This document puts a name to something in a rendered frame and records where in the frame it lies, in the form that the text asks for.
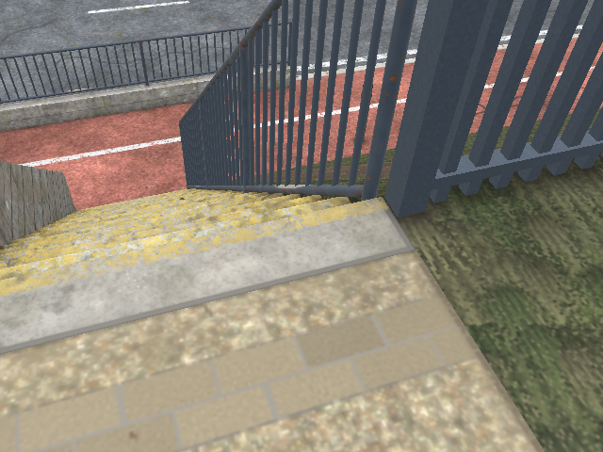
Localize stairs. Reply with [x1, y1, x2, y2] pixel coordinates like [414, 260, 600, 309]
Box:
[0, 188, 351, 281]

